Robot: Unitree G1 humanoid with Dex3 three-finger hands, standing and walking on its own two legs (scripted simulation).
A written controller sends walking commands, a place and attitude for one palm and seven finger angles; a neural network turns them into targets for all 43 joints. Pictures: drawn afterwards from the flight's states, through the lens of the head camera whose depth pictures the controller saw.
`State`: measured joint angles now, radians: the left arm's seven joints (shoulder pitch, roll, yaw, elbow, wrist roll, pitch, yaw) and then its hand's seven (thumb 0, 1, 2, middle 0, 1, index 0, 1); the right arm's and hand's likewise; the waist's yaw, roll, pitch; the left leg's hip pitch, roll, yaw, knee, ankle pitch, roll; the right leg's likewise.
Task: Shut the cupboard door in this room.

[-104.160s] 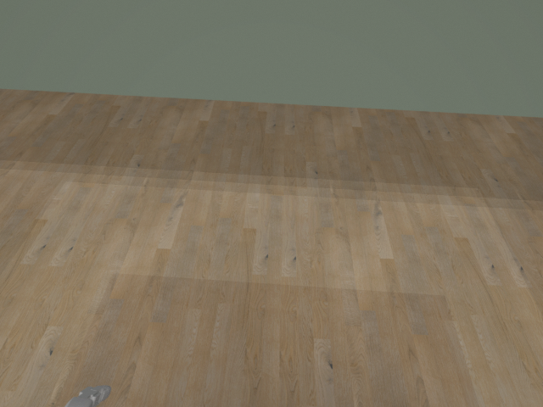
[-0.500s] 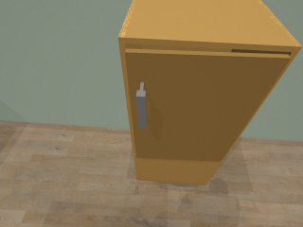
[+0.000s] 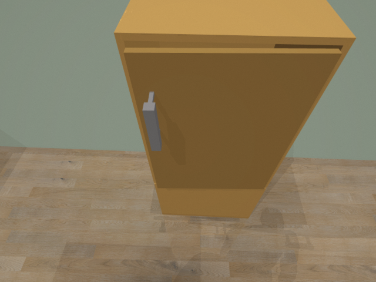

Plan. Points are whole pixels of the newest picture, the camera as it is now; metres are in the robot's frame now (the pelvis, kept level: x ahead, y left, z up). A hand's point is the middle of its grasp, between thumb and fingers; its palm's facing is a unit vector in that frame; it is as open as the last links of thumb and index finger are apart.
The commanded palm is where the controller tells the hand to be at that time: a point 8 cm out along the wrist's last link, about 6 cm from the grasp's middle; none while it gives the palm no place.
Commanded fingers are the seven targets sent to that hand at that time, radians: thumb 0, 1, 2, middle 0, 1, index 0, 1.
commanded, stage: shuffle to correct the standing spot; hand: left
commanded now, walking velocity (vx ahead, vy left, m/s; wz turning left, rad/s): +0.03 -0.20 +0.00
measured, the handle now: (154, 122) +0.46 +0.11 +0.06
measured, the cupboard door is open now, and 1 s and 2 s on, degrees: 2 2 2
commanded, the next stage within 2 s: come to a stop and stand still in 0.48 s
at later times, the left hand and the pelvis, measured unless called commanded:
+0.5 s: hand out of the picture +0.06 +0.13 -0.17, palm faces +0.08 -0.98 -0.16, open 7.4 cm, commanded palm none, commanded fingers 0.00 0.90 0.90 -0.20 -0.30 -0.20 -0.30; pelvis +0.01 -0.06 +0.01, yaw +2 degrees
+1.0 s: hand out of the picture +0.03 +0.04 -0.18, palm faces +0.10 -0.97 -0.22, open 7.3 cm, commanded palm none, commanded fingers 0.00 0.90 0.90 -0.20 -0.30 -0.20 -0.30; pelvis +0.02 -0.15 +0.00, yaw +2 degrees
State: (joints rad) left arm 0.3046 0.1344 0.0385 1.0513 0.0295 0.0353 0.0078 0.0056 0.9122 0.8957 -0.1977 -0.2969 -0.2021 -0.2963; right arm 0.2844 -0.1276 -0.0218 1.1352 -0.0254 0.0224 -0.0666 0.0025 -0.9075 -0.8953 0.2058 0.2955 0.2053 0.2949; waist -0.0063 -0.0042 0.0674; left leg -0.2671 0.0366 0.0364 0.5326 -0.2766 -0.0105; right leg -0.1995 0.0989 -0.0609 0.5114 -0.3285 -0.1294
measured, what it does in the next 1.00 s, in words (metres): steps to the right: left foot, then right foot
